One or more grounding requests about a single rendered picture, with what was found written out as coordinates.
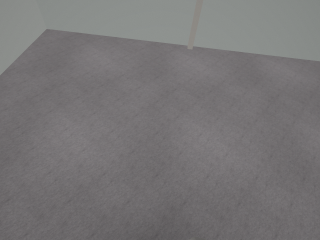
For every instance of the panel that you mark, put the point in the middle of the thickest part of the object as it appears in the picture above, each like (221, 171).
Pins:
(195, 22)

